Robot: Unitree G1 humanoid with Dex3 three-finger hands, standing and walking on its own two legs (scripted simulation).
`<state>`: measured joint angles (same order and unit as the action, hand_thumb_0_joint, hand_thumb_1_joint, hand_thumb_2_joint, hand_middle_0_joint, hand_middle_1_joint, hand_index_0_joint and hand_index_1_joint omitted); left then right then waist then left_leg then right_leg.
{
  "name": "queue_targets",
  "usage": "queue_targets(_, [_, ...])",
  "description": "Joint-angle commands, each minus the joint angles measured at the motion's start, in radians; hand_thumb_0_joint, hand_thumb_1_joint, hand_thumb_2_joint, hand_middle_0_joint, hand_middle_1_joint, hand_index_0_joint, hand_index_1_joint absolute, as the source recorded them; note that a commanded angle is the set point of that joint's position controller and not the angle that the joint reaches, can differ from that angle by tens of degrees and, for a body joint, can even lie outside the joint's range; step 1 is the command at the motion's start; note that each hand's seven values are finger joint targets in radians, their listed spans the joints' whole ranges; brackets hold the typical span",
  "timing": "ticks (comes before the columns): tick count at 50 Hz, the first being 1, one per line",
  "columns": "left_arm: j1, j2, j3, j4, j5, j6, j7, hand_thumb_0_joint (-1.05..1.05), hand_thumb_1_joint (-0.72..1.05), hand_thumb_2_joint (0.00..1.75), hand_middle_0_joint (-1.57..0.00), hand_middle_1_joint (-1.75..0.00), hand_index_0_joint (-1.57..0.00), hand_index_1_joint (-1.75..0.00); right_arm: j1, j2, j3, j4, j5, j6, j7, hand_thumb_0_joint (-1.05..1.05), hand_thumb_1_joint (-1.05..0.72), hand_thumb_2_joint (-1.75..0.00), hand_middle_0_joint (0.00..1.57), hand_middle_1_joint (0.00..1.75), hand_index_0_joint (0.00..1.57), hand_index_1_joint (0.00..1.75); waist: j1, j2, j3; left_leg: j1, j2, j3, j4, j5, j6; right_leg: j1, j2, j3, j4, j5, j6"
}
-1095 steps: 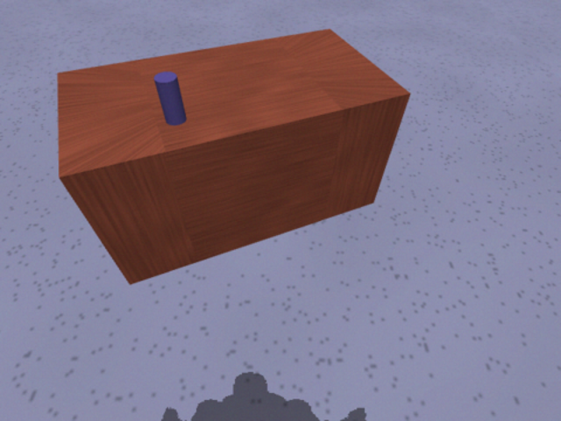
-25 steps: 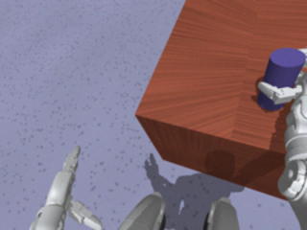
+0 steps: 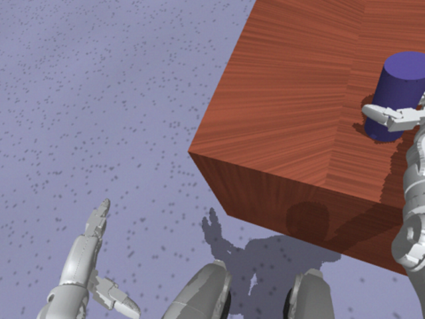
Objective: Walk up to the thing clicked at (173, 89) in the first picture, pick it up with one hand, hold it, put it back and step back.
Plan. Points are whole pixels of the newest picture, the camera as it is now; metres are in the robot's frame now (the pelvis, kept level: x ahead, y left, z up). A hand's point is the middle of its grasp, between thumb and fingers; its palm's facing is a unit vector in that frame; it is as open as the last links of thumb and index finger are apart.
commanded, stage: open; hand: right
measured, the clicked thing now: (394, 100) +0.53 -0.20 +0.02
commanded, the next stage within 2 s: withdraw in 0.18 s
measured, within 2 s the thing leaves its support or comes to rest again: rests again in 0.42 s
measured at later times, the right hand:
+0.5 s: hand (418, 88) +0.54 -0.22 +0.05, palm faces +0.21 +0.98 -0.01, open 15.4 cm
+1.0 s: hand out of the picture +0.51 -0.32 +0.14, palm faces +0.34 +0.92 -0.22, open 17.3 cm
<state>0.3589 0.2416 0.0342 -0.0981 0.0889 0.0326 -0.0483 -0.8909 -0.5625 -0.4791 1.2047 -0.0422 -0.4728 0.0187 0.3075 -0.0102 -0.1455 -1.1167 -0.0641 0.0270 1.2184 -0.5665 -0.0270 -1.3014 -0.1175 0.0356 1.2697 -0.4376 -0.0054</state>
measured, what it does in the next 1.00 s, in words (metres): rises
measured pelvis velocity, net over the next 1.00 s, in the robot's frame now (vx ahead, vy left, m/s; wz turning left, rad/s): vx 0.02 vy -0.01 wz -0.03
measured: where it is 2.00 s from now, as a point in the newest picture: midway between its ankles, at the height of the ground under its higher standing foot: outside the picture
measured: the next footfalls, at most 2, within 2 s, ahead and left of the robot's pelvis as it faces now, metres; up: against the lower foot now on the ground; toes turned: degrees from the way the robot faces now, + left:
none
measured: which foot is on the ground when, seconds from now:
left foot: down 0.00-1.00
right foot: down 0.00-1.00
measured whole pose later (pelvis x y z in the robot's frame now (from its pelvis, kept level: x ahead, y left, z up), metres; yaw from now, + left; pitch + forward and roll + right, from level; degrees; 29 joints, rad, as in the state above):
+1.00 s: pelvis +0.02 -0.01 +0.06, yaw -2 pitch +18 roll +4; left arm 0.37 0.28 0.04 0.08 -0.01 0.12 -0.05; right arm -0.90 -0.71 -0.44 1.22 -0.10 -0.11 0.03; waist 0.20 -0.02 -0.12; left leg -0.75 -0.03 -0.01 0.90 -0.46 -0.04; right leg -0.93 -0.09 -0.02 0.97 -0.36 -0.02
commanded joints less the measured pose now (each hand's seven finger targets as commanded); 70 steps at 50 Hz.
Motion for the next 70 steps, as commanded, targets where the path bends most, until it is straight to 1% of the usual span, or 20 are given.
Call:
queue_targets(1, [0.037,0.176,0.117,-0.176,-0.004,-0.058,0.018,0.00,-0.55,0.07,-0.05,-0.05,-0.04,-0.05,-0.396,-0.165,0.019,-0.181,0.007,-0.056,0.013,0.00,0.46,-0.33,0.82,0.60,0.83,0.60,0.011,-0.252,-0.541,0.058,-0.031,0.029,-0.166,0.310,0.036,0.630,0.036,0.035,-0.120,0.231,-0.015])
queue_targets(15, [0.052,0.171,0.119,-0.154,-0.004,-0.052,0.009,0.00,-0.54,0.05,-0.05,-0.05,-0.05,-0.05,-0.367,-0.147,0.022,-0.214,0.014,-0.057,0.020,0.00,0.47,-0.25,0.32,0.30,0.32,0.30,0.010,-0.276,-0.541,0.043,-0.032,0.037,-0.156,0.335,0.040,0.680,0.032,0.042,-0.120,0.315,-0.008])
queue_targets(25, [0.044,0.192,0.115,-0.147,-0.023,-0.029,0.018,0.00,-0.54,0.05,-0.05,-0.04,-0.04,-0.05,-0.511,-0.365,-0.055,-0.441,0.023,-0.031,0.033,0.00,0.43,-0.13,0.17,0.16,0.17,0.16,-0.033,-0.338,-0.648,0.186,-0.020,0.017,-0.222,0.419,0.030,0.791,0.045,0.017,-0.145,0.379,-0.015])
queue_targets(32, [-0.071,0.141,0.041,-0.035,-0.036,-0.031,0.029,0.00,-0.56,0.05,-0.05,-0.04,-0.04,-0.05,-0.513,-0.345,-0.003,-0.283,0.027,0.068,0.082,0.00,0.53,-0.04,0.06,0.05,0.06,0.05,-0.070,-0.322,-0.488,0.198,-0.016,0.021,-0.290,0.354,0.037,0.784,0.042,0.016,-0.248,0.324,-0.002])
queue_targets(38, [-0.030,0.125,0.006,0.001,-0.055,-0.047,0.034,0.00,-0.59,0.08,-0.07,-0.05,-0.05,-0.07,-0.415,-0.248,0.043,-0.042,0.047,0.144,0.168,0.00,0.42,-0.06,0.07,0.05,0.07,0.05,-0.029,-0.161,-0.369,0.230,-0.019,0.036,-0.343,0.338,0.027,0.733,0.045,0.020,-0.306,0.261,-0.013])
queue_targets(39, [-0.029,0.159,0.015,-0.085,-0.065,-0.023,0.034,0.00,-0.57,0.06,-0.07,-0.05,-0.05,-0.06,-0.345,-0.378,0.035,0.020,-0.037,0.199,0.108,0.00,0.46,-0.05,0.06,0.05,0.07,0.05,-0.104,-0.159,-0.374,0.291,-0.015,0.028,-0.378,0.316,0.027,0.750,0.056,0.001,-0.361,0.241,-0.003])
queue_targets(41, [0.051,0.178,0.067,-0.052,-0.075,0.004,0.030,0.00,-0.56,0.05,-0.06,-0.04,-0.05,-0.05,-0.518,-0.305,0.112,-0.155,-0.019,0.223,0.075,0.00,0.50,-0.05,0.06,0.06,0.07,0.06,-0.042,-0.190,-0.423,0.282,-0.019,0.028,-0.390,0.328,0.027,0.826,0.047,0.003,-0.371,0.243,-0.005])
queue_targets(43, [0.087,0.247,0.132,-0.030,-0.081,0.027,0.030,0.00,-0.57,0.05,-0.06,-0.03,-0.05,-0.05,-0.431,-0.472,0.023,-0.151,-0.037,0.262,0.046,0.00,0.54,-0.04,0.06,0.06,0.06,0.06,-0.087,-0.191,-0.420,0.315,-0.013,0.028,-0.407,0.358,0.025,0.859,0.052,-0.003,-0.386,0.290,-0.004])
queue_targets(46, [0.050,0.271,0.175,0.035,-0.091,0.045,0.025,0.00,-0.54,0.05,-0.05,-0.03,-0.04,-0.04,-0.502,-0.496,0.037,-0.263,-0.043,0.285,0.010,0.00,0.59,-0.03,0.05,0.06,0.06,0.06,-0.112,-0.201,-0.439,0.334,-0.010,0.035,-0.421,0.364,0.034,0.940,0.049,0.001,-0.408,0.348,0.000])
queue_targets(48, [-0.050,0.273,0.170,-0.011,-0.100,0.044,0.027,0.00,-0.56,0.07,-0.05,-0.04,-0.05,-0.05,-0.445,-0.559,-0.020,-0.262,-0.049,0.296,-0.024,0.00,0.57,-0.05,0.05,0.06,0.05,0.06,-0.159,-0.204,-0.470,0.385,-0.005,0.034,-0.443,0.362,0.038,0.960,0.052,0.002,-0.435,0.348,0.004])
queue_targets(50, [-0.044,0.247,0.154,0.079,-0.107,0.047,0.032,0.00,-0.55,0.07,-0.05,-0.04,-0.04,-0.04,-0.409,-0.500,0.010,-0.255,-0.043,0.291,-0.042,0.00,0.59,-0.05,0.05,0.06,0.05,0.06,-0.182,-0.213,-0.434,0.399,-0.004,0.035,-0.457,0.348,0.044,0.973,0.050,0.004,-0.461,0.341,0.010])
queue_targets(52, [-0.123,0.158,0.056,0.068,-0.105,0.030,0.025,0.00,-0.56,0.08,-0.05,-0.04,-0.04,-0.05,-0.279,-0.343,0.060,-0.148,-0.032,0.293,-0.040,0.00,0.60,-0.05,0.05,0.06,0.05,0.06,-0.197,-0.185,-0.403,0.425,-0.006,0.038,-0.471,0.366,0.043,0.957,0.048,0.008,-0.479,0.366,0.017])
queue_targets(56, [-0.116,0.111,0.022,0.135,-0.111,0.022,0.026,0.00,-0.57,0.08,-0.05,-0.03,-0.04,-0.04,-0.214,-0.258,0.118,-0.304,-0.007,0.291,-0.040,0.00,0.59,-0.05,0.05,0.06,0.05,0.06,-0.229,-0.219,-0.471,0.512,-0.001,0.031,-0.495,0.456,0.042,1.040,0.060,-0.027,-0.483,0.491,0.015])
queue_targets(58, [-0.045,0.234,0.134,0.130,-0.116,0.030,0.041,0.00,-0.57,0.09,-0.05,-0.04,-0.04,-0.05,0.131,-0.304,0.042,-0.279,0.006,0.324,-0.048,0.00,0.57,-0.05,0.05,0.06,0.05,0.06,-0.233,-0.137,-0.424,0.526,-0.003,0.040,-0.515,0.502,0.037,1.073,0.056,-0.029,-0.506,0.556,0.012])
queue_targets(60, [0.015,0.199,0.105,0.151,-0.124,0.043,0.040,0.00,-0.56,0.08,-0.05,-0.04,-0.04,-0.05,0.102,-0.176,0.146,-0.476,0.036,0.334,-0.031,0.00,0.54,-0.06,0.06,0.06,0.05,0.06,-0.218,-0.171,-0.362,0.498,-0.005,0.038,-0.529,0.476,0.041,1.098,0.053,-0.036,-0.527,0.568,0.016])
queue_targets(62, [0.057,0.204,0.115,0.177,-0.136,0.054,0.045,0.00,-0.55,0.07,-0.06,-0.04,-0.05,-0.05,0.335,-0.210,0.098,-0.528,0.057,0.366,-0.039,0.00,0.51,-0.06,0.06,0.05,0.06,0.05,-0.252,-0.120,-0.257,0.518,0.007,0.037,-0.554,0.468,0.038,1.045,0.066,-0.049,-0.546,0.524,0.009])
queue_targets(65, [0.070,0.143,0.082,0.225,-0.153,0.060,0.044,0.00,-0.56,0.07,-0.06,-0.05,-0.05,-0.05,0.425,-0.091,0.187,-0.794,0.089,0.391,-0.032,0.00,0.51,-0.06,0.06,0.05,0.06,0.05,-0.250,-0.120,-0.179,0.542,0.022,0.028,-0.567,0.456,0.034,1.013,0.076,-0.068,-0.582,0.435,-0.002])
queue_targets(67, [0.057,0.183,0.115,0.192,-0.162,0.053,0.059,0.00,-0.56,0.07,-0.06,-0.05,-0.05,-0.05,0.465,-0.180,0.133,-1.005,0.099,0.400,-0.051,0.00,0.49,-0.06,0.06,0.05,0.06,0.05,-0.260,-0.112,-0.200,0.583,0.033,0.020,-0.584,0.449,0.030,1.027,0.081,-0.079,-0.600,0.381,-0.006])
queue_targets(69, [0.029,0.186,0.126,0.203,-0.158,0.043,0.075,0.00,-0.56,0.08,-0.06,-0.05,-0.05,-0.06,0.469,-0.088,0.200,-1.142,0.111,0.399,-0.061,0.00,0.48,-0.06,0.06,0.05,0.06,0.05,-0.248,-0.146,-0.191,0.577,0.036,0.018,-0.591,0.412,0.035,1.067,0.077,-0.075,-0.614,0.344,0.002])
queue_targets(70, [-0.010,0.205,0.140,0.164,-0.160,0.033,0.089,0.00,-0.55,0.07,-0.06,-0.05,-0.05,-0.06,0.558,-0.118,0.160,-1.164,0.112,0.401,-0.078,0.00,0.47,-0.06,0.06,0.05,0.06,0.05,-0.259,-0.108,-0.189,0.597,0.037,0.018,-0.600,0.403,0.032,1.059,0.079,-0.074,-0.619,0.321,0.000])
